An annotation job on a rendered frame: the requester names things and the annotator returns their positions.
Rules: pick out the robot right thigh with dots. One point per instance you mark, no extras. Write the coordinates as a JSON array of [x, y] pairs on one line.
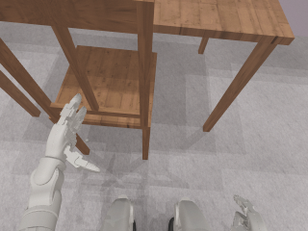
[[188, 215]]

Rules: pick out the table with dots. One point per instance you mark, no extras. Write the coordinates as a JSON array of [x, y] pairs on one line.
[[261, 21]]

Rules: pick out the chair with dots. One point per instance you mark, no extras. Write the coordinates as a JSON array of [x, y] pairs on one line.
[[116, 85]]

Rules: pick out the robot right hand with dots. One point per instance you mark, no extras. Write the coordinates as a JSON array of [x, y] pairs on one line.
[[253, 221]]

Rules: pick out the robot left hand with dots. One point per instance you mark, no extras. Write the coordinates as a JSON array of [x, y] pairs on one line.
[[64, 132]]

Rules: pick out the robot left forearm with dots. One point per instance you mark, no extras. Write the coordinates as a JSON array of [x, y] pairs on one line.
[[44, 204]]

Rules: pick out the robot right shin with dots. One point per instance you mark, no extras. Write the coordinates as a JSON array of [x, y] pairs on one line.
[[175, 228]]

